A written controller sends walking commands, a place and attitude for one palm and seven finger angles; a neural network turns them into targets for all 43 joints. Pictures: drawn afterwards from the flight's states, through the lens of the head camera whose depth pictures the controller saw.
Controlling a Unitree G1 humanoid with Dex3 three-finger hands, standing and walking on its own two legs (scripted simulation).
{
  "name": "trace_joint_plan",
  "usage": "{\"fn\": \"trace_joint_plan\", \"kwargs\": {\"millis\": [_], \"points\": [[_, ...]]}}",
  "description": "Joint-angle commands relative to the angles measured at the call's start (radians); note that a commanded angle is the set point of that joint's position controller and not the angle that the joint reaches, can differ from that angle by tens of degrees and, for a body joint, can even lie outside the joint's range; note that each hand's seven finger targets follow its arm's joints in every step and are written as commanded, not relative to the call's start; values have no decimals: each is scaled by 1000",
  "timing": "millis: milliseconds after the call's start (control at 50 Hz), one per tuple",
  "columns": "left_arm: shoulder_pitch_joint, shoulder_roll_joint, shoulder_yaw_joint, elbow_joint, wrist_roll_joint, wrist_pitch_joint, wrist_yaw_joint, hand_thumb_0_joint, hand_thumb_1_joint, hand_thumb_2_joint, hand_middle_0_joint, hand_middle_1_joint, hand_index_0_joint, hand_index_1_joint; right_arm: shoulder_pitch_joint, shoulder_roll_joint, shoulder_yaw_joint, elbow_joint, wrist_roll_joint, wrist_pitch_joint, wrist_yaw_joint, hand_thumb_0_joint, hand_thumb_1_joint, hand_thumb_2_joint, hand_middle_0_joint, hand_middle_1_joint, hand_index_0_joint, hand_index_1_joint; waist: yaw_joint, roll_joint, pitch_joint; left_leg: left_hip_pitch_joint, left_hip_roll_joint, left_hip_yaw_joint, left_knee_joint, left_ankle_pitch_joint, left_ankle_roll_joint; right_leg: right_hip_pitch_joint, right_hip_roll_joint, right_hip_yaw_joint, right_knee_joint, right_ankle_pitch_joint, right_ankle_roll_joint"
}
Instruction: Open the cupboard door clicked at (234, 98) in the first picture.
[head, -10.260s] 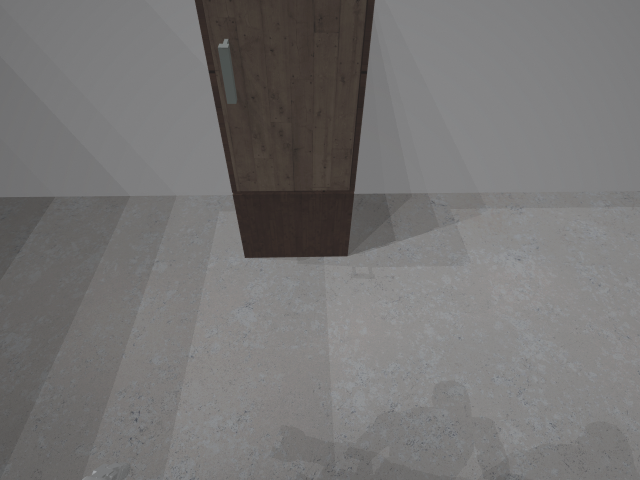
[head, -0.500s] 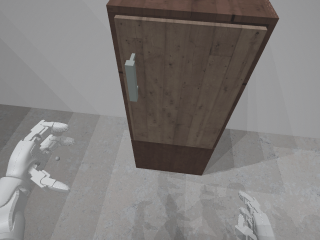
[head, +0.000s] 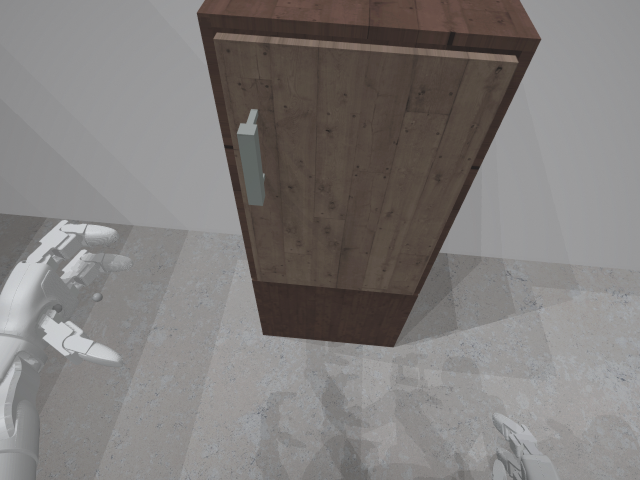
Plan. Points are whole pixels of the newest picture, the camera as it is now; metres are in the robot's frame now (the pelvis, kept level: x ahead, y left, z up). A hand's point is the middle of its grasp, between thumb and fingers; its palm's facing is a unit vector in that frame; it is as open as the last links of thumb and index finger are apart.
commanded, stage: raise the hand with hooked fingers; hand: left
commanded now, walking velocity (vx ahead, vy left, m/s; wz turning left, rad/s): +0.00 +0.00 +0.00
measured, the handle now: (255, 158) +0.56 +0.14 +0.06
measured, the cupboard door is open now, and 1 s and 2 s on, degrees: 0 0 0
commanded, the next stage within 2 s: move the hooked fingers beside the handle in 0.18 s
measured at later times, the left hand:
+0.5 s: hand (116, 284) +0.31 +0.26 +0.08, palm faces +0.00 -1.00 -0.02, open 14.0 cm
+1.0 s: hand (152, 233) +0.39 +0.24 +0.07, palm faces -0.03 -1.00 -0.01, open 14.0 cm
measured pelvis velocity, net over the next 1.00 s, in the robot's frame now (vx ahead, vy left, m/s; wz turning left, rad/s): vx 0.00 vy -0.01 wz -0.01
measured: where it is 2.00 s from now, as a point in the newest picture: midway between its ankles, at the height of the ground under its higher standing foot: outside the picture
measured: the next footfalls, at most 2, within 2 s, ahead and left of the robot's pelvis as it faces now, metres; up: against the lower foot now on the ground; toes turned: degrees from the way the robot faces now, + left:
none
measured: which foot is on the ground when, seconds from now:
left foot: down 0.00-1.00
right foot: down 0.00-1.00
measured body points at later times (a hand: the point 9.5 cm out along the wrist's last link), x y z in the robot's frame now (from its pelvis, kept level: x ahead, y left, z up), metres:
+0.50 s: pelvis -0.01 -0.02 +0.00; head +0.04 -0.02 +0.44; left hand +0.30 +0.31 +0.08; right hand +0.15 -0.27 -0.09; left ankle -0.03 +0.08 -0.71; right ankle +0.02 -0.12 -0.71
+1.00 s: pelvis +0.00 -0.01 -0.01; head +0.08 +0.00 +0.44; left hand +0.39 +0.30 +0.07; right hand +0.08 -0.28 -0.11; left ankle -0.03 +0.08 -0.71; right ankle +0.02 -0.12 -0.71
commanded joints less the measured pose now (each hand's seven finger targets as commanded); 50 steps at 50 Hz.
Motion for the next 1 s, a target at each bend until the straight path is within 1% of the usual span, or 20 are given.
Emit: {"fn": "trace_joint_plan", "kwargs": {"millis": [0,40,160,220,260,320,340,420,560,620,640,660,680,700,760,820,840,860,920,980], "points": [[-212,269,87,-207,-31,-81,10,0,-500,300,-300,-1200,-300,-1200,-40,-136,-57,-142,2,-56,-13,0,-900,-900,200,300,200,300,15,131,-231,98,9,-97,-133,375,-54,144,37,30,-45,190,-33],[-225,276,81,-216,-31,-77,0,0,-500,300,-300,-1200,-300,-1200,-40,-137,-56,-143,3,-56,-16,0,-900,-900,200,300,200,300,12,128,-246,102,7,-97,-131,379,-50,159,38,34,-47,200,-34],[-220,265,86,-144,-53,-57,-24,0,-500,300,-300,-1200,-300,-1200,-50,-138,-52,-138,8,-57,-28,0,-900,-900,200,300,200,300,2,35,-211,43,-1,-80,-122,301,-29,178,34,53,-67,195,-26],[-236,277,87,-135,-51,-58,-25,0,-500,300,-300,-1200,-300,-1200,-52,-141,-49,-138,5,-59,-28,0,-900,-900,200,300,200,300,8,39,-201,24,-3,-77,-115,284,-28,182,31,61,-65,180,-29],[-238,273,86,-157,-51,-68,-26,0,-500,300,-300,-1200,-300,-1200,-57,-133,-50,-138,7,-61,-27,0,-900,-900,200,300,200,300,8,62,-232,32,-6,-72,-112,288,-26,197,26,69,-66,189,-25],[-329,302,88,-130,-40,-76,-19,0,-500,300,-300,-1200,-300,-1200,-44,-139,-48,-125,3,-56,-33,0,-900,-900,200,300,200,300,-8,41,-225,20,-3,-72,-96,294,-25,186,30,73,-55,202,-25],[-378,299,77,-142,-37,-82,-21,0,-500,300,-300,-1200,-300,-1200,-45,-137,-48,-120,5,-55,-36,0,-900,-900,200,300,200,300,-18,65,-233,27,-4,-71,-96,290,-24,178,27,76,-57,202,-23],[-499,291,41,-57,-22,-82,-24,0,-500,300,-300,-1200,-300,-1200,-35,-139,-43,-99,8,-49,-45,0,-900,-900,200,300,200,300,-38,76,-207,9,-4,-70,-87,242,-25,147,24,86,-60,152,-24],[-525,318,52,55,1,-75,-18,0,-500,300,-300,-1200,-300,-1200,-7,-142,-50,-101,8,-31,-38,0,-900,-900,200,300,200,300,-19,59,-304,-2,-5,-65,-77,296,-24,187,21,90,-37,226,-21],[-572,357,78,105,7,-75,-7,0,-500,300,-300,-1200,-300,-1200,7,-149,-48,-99,5,-16,-33,0,-900,-900,200,300,200,300,-16,49,-288,-35,-4,-64,-72,304,-26,190,23,90,-25,241,-25],[-561,375,101,107,10,-78,-2,0,-500,300,-300,-1200,-300,-1200,16,-148,-52,-102,4,-11,-30,0,-900,-900,200,300,200,300,-7,40,-322,-38,-4,-60,-72,318,-25,213,22,93,-21,264,-22],[-543,355,88,124,13,-78,0,0,-500,300,-300,-1200,-300,-1200,18,-147,-51,-107,5,-5,-27,0,-900,-900,200,300,200,300,-8,50,-318,-42,-6,-55,-74,324,-25,213,21,93,-21,278,-21],[-553,375,105,127,16,-82,7,0,-500,300,-300,-1200,-300,-1200,25,-150,-55,-104,6,-1,-26,0,-900,-900,200,300,200,300,-10,23,-321,-50,-3,-54,-72,330,-24,215,20,93,-20,288,-17],[-574,359,85,106,23,-92,10,0,-500,300,-300,-1200,-300,-1200,27,-147,-56,-104,5,1,-24,0,-900,-900,200,300,200,300,-12,71,-335,-35,-5,-51,-73,341,-25,207,20,92,-15,297,-18],[-564,370,102,130,22,-103,12,0,-500,300,-300,-1200,-300,-1200,48,-150,-61,-105,3,17,-17,0,-900,-900,200,300,200,300,-14,34,-352,-42,-1,-49,-68,363,-21,224,27,96,-11,332,-16],[-636,347,70,140,22,-112,10,0,-500,300,-300,-1200,-300,-1200,58,-152,-60,-100,2,30,-17,0,-900,-900,200,300,200,300,-35,51,-327,-41,0,-50,-66,363,-20,188,31,90,-8,328,-19],[-649,371,89,157,26,-112,9,0,-500,300,-300,-1200,-300,-1200,67,-154,-64,-93,3,36,-17,0,-900,-900,200,300,200,300,-35,57,-335,-39,3,-47,-66,353,-20,185,32,94,-13,320,-16],[-662,362,78,184,29,-112,8,0,-500,300,-300,-1200,-300,-1200,71,-155,-63,-88,4,40,-19,0,-900,-900,200,300,200,300,-44,38,-323,-49,2,-47,-67,330,-20,176,31,93,-17,300,-14],[-768,330,23,186,43,-127,11,0,-500,300,-300,-1200,-300,-1200,84,-155,-64,-77,3,48,-23,0,-900,-900,200,300,200,300,-66,66,-330,-21,5,-59,-62,341,-18,132,36,84,-10,285,-19],[-788,340,27,164,55,-147,24,0,-500,300,-300,-1200,-300,-1200,103,-153,-70,-63,-1,55,-20,0,-900,-900,200,300,200,300,-55,128,-415,50,9,-72,-56,427,-28,129,35,77,2,318,-21]]}}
